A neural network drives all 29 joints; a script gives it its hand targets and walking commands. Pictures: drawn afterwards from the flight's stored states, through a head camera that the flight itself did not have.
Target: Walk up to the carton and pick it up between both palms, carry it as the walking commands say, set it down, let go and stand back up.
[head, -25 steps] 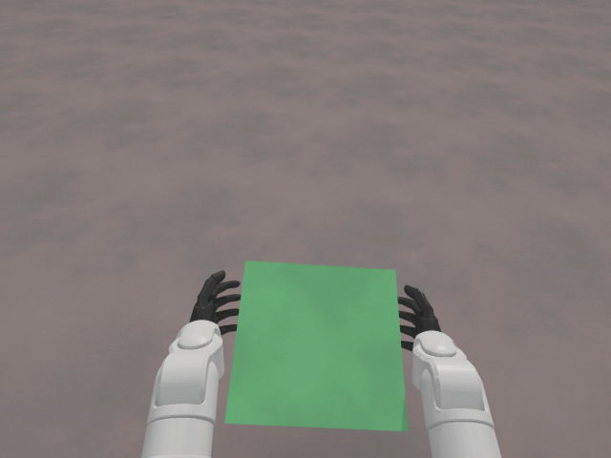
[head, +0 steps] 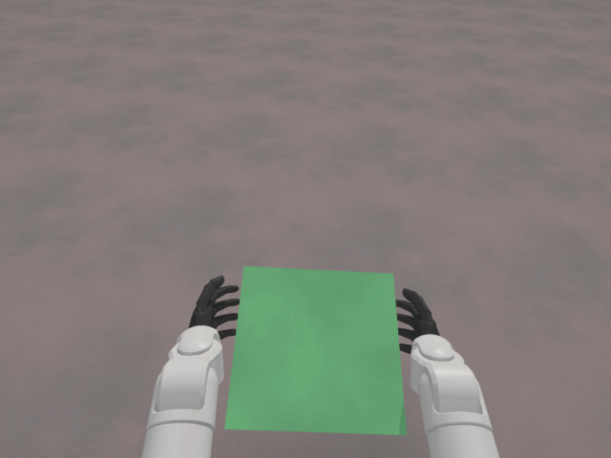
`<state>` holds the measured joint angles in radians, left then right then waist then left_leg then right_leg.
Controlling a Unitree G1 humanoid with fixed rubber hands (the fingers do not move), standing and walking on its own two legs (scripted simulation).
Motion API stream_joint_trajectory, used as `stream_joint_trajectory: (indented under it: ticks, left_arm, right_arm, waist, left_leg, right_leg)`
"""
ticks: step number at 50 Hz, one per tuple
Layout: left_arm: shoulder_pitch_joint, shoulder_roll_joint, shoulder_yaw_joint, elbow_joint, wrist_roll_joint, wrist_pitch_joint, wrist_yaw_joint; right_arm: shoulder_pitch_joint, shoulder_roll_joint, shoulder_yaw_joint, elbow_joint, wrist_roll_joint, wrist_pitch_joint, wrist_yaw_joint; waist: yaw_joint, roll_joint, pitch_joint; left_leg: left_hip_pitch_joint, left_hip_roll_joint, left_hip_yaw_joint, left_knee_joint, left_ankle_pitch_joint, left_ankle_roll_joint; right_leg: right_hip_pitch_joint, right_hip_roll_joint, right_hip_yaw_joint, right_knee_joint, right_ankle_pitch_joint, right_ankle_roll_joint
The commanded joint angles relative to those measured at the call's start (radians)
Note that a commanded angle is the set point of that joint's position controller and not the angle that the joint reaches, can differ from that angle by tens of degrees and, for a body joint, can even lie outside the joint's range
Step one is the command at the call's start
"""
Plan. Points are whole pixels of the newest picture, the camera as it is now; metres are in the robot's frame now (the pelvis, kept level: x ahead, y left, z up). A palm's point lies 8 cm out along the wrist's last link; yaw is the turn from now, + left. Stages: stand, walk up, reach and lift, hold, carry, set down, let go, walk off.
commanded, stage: hold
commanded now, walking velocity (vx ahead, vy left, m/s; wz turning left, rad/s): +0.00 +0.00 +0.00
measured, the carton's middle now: (311, 358) +0.30 +0.00 -0.06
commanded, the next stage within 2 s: set down in 0.26 s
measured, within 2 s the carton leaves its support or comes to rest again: neither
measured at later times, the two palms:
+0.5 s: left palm (238, 331) +0.27 +0.10 +0.06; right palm (460, 336) +0.28 -0.20 +0.04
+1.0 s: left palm (240, 342) +0.31 +0.11 -0.03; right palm (432, 352) +0.29 -0.19 -0.04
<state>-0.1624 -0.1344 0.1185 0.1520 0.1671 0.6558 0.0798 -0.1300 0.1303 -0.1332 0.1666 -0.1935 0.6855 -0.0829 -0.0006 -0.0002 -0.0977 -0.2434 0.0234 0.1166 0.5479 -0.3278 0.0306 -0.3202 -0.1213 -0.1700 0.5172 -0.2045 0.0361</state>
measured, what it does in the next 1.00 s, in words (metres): shifts its weight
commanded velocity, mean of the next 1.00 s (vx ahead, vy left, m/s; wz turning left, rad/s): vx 0.00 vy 0.00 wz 0.00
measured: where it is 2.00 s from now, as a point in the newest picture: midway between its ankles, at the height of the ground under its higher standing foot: outside the picture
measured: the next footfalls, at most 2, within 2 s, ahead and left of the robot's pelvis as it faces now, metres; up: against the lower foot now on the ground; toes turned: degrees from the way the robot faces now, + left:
none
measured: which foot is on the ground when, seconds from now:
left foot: down 0.00-1.00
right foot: down 0.00-1.00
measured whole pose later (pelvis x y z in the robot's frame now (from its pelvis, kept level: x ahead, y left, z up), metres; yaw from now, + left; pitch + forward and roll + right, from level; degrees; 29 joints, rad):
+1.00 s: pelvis -0.04 -0.04 -0.01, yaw +9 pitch +11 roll -1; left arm -0.56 -0.19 0.43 0.64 0.42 0.31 -0.02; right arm -0.43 0.21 -0.47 0.47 -0.39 0.42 -0.05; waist -0.10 0.02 -0.02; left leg -0.59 -0.05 -0.15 0.65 -0.25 -0.02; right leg -0.59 0.03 0.10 0.60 -0.21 0.04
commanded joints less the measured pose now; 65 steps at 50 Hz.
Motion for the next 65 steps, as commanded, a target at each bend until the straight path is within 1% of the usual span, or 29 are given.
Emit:
stream_joint_trajectory:
  ticks: [1,2,4,6,8,9,11,13,14,16,18,19,23,27,28,32,33,37,43,44,45,46,47,48,49,50,58,59,65]
  left_arm:
    - [-0.175,-0.876,-0.634,-0.046,-0.193,0.023,-0.195]
    - [-0.202,-0.908,-0.605,-0.052,-0.201,0.020,-0.199]
    - [-0.254,-0.934,-0.619,-0.073,-0.191,0.018,-0.213]
    - [-0.314,-0.992,-0.672,-0.092,-0.222,0.019,-0.231]
    - [-0.335,-0.976,-0.635,-0.017,-0.205,0.022,-0.245]
    - [-0.324,-0.960,-0.603,0.015,-0.185,0.022,-0.249]
    - [-0.366,-0.940,-0.573,0.054,-0.175,0.022,-0.260]
    - [-0.381,-0.947,-0.557,0.088,-0.172,0.021,-0.273]
    - [-0.456,-0.907,-0.555,0.021,-0.182,0.015,-0.302]
    - [-0.455,-0.858,-0.489,0.061,-0.144,0.024,-0.304]
    - [-0.445,-0.831,-0.415,0.143,-0.119,0.026,-0.317]
    - [-0.459,-0.818,-0.379,0.182,-0.102,0.022,-0.327]
    - [-0.543,-0.836,-0.284,0.312,-0.038,-0.037,-0.383]
    - [-0.677,-0.846,-0.227,0.406,0.006,-0.129,-0.417]
    - [-0.712,-0.839,-0.210,0.431,0.023,-0.148,-0.419]
    - [-0.747,-0.825,-0.137,0.523,0.063,-0.211,-0.407]
    - [-0.739,-0.821,-0.116,0.543,0.080,-0.223,-0.402]
    - [-0.749,-0.830,-0.098,0.602,0.103,-0.257,-0.383]
    - [-0.757,-0.849,-0.103,0.625,0.110,-0.309,-0.357]
    - [-0.726,-0.857,-0.096,0.639,0.121,-0.315,-0.349]
    - [-0.741,-0.859,-0.105,0.631,0.122,-0.323,-0.343]
    - [-0.740,-0.851,-0.105,0.632,0.125,-0.332,-0.337]
    - [-0.730,-0.862,-0.108,0.644,0.125,-0.338,-0.331]
    - [-0.729,-0.863,-0.105,0.632,0.130,-0.349,-0.326]
    - [-0.739,-0.867,-0.107,0.631,0.134,-0.355,-0.323]
    - [-0.729,-0.866,-0.103,0.634,0.141,-0.362,-0.319]
    - [-0.740,-0.938,-0.192,0.604,0.111,-0.413,-0.281]
    - [-0.757,-0.939,-0.206,0.589,0.111,-0.416,-0.281]
    - [-0.788,-0.948,-0.236,0.587,0.097,-0.418,-0.285]
  right_arm:
    - [-0.256,0.710,0.491,-0.192,0.195,0.000,0.229]
    - [-0.387,0.665,0.514,-0.282,0.205,-0.003,0.265]
    - [-0.459,0.712,0.565,-0.318,0.237,0.001,0.311]
    - [-0.471,0.723,0.563,-0.382,0.250,0.001,0.329]
    - [-0.502,0.746,0.549,-0.361,0.251,0.025,0.332]
    - [-0.513,0.767,0.555,-0.335,0.256,0.035,0.336]
    - [-0.509,0.788,0.516,-0.243,0.244,0.054,0.334]
    - [-0.541,0.807,0.504,-0.205,0.240,0.057,0.332]
    - [-0.390,0.852,0.469,-0.198,0.206,0.067,0.287]
    - [-0.467,0.835,0.453,-0.159,0.204,0.075,0.267]
    - [-0.530,0.875,0.449,-0.124,0.192,0.077,0.252]
    - [-0.544,0.899,0.440,-0.076,0.181,0.074,0.249]
    - [-0.626,0.971,0.339,0.059,0.110,0.020,0.242]
    - [-0.714,1.023,0.256,0.176,0.055,-0.060,0.242]
    - [-0.712,1.016,0.229,0.216,0.042,-0.078,0.238]
    - [-0.781,1.005,0.199,0.274,0.032,-0.143,0.237]
    - [-0.800,1.011,0.193,0.280,0.027,-0.155,0.238]
    - [-0.810,0.977,0.165,0.313,0.009,-0.206,0.237]
    - [-0.831,0.940,0.150,0.318,-0.011,-0.272,0.249]
    - [-0.833,0.947,0.158,0.312,-0.006,-0.281,0.251]
    - [-0.828,0.923,0.151,0.313,-0.013,-0.294,0.256]
    - [-0.847,0.917,0.152,0.309,-0.011,-0.307,0.261]
    - [-0.834,0.911,0.148,0.317,-0.015,-0.318,0.264]
    - [-0.848,0.901,0.147,0.309,-0.025,-0.332,0.270]
    - [-0.822,0.892,0.117,0.331,-0.038,-0.341,0.274]
    - [-0.833,0.884,0.115,0.324,-0.044,-0.352,0.280]
    - [-0.892,0.827,0.140,0.298,-0.037,-0.434,0.337]
    - [-0.864,0.837,0.138,0.312,-0.043,-0.434,0.338]
    - [-0.930,0.845,0.180,0.289,-0.022,-0.440,0.348]
  waist:
    - [-0.133,0.132,-0.082]
    - [-0.102,0.042,-0.051]
    - [-0.101,0.054,-0.090]
    - [-0.170,0.078,-0.124]
    - [-0.181,0.066,-0.114]
    - [-0.157,0.053,-0.102]
    - [-0.155,0.041,-0.051]
    - [-0.145,0.028,-0.042]
    - [-0.174,0.008,-0.171]
    - [-0.122,0.022,-0.117]
    - [-0.077,-0.043,-0.056]
    - [-0.051,-0.038,-0.024]
    - [-0.062,-0.063,-0.017]
    - [-0.097,-0.080,-0.029]
    - [-0.103,-0.055,-0.048]
    - [-0.084,-0.044,-0.095]
    - [-0.063,-0.060,-0.119]
    - [-0.081,-0.018,-0.177]
    - [-0.107,-0.017,-0.270]
    - [-0.088,-0.022,-0.284]
    - [-0.105,0.000,-0.302]
    - [-0.097,0.009,-0.322]
    - [-0.112,0.006,-0.322]
    - [-0.102,-0.002,-0.333]
    - [-0.128,0.021,-0.329]
    - [-0.112,0.020,-0.344]
    - [-0.123,0.083,-0.530]
    - [-0.138,0.095,-0.550]
    - [-0.131,0.082,-0.641]
  left_leg:
    - [0.053,-0.033,-0.243,-0.201,0.361,-0.011]
    - [0.075,-0.040,-0.266,-0.200,0.434,-0.020]
    - [0.226,-0.050,-0.275,-0.188,0.575,-0.042]
    - [0.288,-0.041,-0.298,-0.186,0.614,-0.054]
    - [0.230,-0.060,-0.282,-0.208,0.467,-0.052]
    - [0.207,-0.068,-0.282,-0.216,0.402,-0.043]
    - [0.139,-0.078,-0.274,-0.231,0.252,-0.027]
    - [0.117,-0.079,-0.274,-0.237,0.236,-0.023]
    - [0.184,-0.117,-0.236,-0.240,0.372,-0.006]
    - [0.181,-0.126,-0.242,-0.261,0.372,0.000]
    - [0.124,-0.130,-0.236,-0.269,0.242,0.029]
    - [0.087,-0.135,-0.227,-0.268,0.177,0.042]
    - [0.054,-0.124,-0.216,-0.237,0.056,0.064]
    - [-0.017,-0.116,-0.212,-0.175,-0.006,0.064]
    - [-0.025,-0.114,-0.209,-0.159,-0.020,0.060]
    - [-0.092,-0.115,-0.203,-0.118,-0.015,0.050]
    - [-0.100,-0.114,-0.205,-0.108,-0.005,0.048]
    - [-0.161,-0.119,-0.205,-0.077,0.026,0.036]
    - [-0.258,-0.134,-0.202,-0.026,0.078,0.020]
    - [-0.253,-0.132,-0.204,-0.022,0.098,0.020]
    - [-0.279,-0.135,-0.200,-0.015,0.111,0.012]
    - [-0.292,-0.138,-0.198,-0.007,0.138,0.006]
    - [-0.313,-0.141,-0.201,0.001,0.142,0.005]
    - [-0.322,-0.143,-0.201,0.007,0.161,-0.001]
    - [-0.326,-0.143,-0.201,0.014,0.154,-0.005]
    - [-0.334,-0.141,-0.202,0.022,0.167,-0.011]
    - [-0.345,-0.135,-0.211,0.116,0.361,-0.062]
    - [-0.366,-0.142,-0.201,0.131,0.354,-0.066]
    - [-0.474,-0.149,-0.196,0.194,0.296,-0.063]
  right_leg:
    - [0.417,0.248,0.140,-0.034,0.282,-0.050]
    - [0.341,0.242,0.161,-0.083,0.237,-0.051]
    - [0.274,0.229,0.168,-0.120,0.298,-0.053]
    - [0.265,0.240,0.178,-0.130,0.317,-0.051]
    - [0.299,0.238,0.167,-0.146,0.287,-0.042]
    - [0.301,0.231,0.167,-0.153,0.281,-0.038]
    - [0.315,0.227,0.167,-0.164,0.222,-0.034]
    - [0.331,0.228,0.166,-0.173,0.211,-0.030]
    - [0.421,0.241,0.216,-0.215,0.372,-0.007]
    - [0.395,0.229,0.224,-0.231,0.371,0.006]
    - [0.386,0.217,0.229,-0.243,0.263,0.018]
    - [0.380,0.205,0.234,-0.250,0.196,0.017]
    - [0.355,0.193,0.245,-0.251,0.050,0.018]
    - [0.300,0.182,0.260,-0.217,-0.021,0.005]
    - [0.288,0.177,0.267,-0.210,-0.042,0.001]
    - [0.254,0.169,0.272,-0.158,-0.037,-0.006]
    - [0.240,0.171,0.274,-0.143,-0.037,-0.004]
    - [0.175,0.179,0.252,-0.078,0.039,-0.008]
    - [0.109,0.202,0.223,0.008,0.149,-0.006]
    - [0.092,0.205,0.218,0.024,0.166,-0.004]
    - [0.082,0.208,0.213,0.034,0.184,-0.004]
    - [0.057,0.212,0.209,0.053,0.205,-0.003]
    - [0.045,0.212,0.204,0.060,0.210,-0.003]
    - [0.019,0.220,0.195,0.069,0.217,-0.002]
    - [-0.024,0.222,0.191,0.078,0.202,-0.007]
    - [-0.048,0.226,0.186,0.093,0.198,-0.011]
    - [-0.270,0.247,0.160,0.202,0.257,-0.021]
    - [-0.272,0.247,0.161,0.208,0.267,-0.019]
    - [-0.358,0.244,0.157,0.275,0.236,-0.014]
